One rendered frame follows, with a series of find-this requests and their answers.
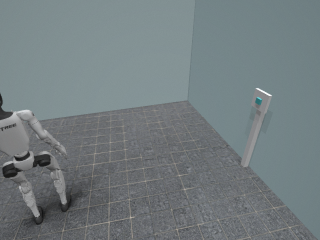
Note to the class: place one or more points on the right robot hand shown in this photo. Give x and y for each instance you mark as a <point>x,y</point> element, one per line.
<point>62,151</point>

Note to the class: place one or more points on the right robot upper arm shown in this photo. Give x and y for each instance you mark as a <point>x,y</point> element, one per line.
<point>28,116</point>

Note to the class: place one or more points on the button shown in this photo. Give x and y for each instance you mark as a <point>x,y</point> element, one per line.
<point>258,101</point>

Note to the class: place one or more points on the robot right foot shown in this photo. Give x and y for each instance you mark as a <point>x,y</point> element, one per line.
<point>64,207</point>

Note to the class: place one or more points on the robot right forearm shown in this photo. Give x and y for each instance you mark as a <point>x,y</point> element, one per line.
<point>52,142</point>

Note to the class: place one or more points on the panel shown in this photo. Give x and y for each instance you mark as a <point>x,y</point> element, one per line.
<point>257,122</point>

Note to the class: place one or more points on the right robot shin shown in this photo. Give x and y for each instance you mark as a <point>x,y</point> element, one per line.
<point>60,186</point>

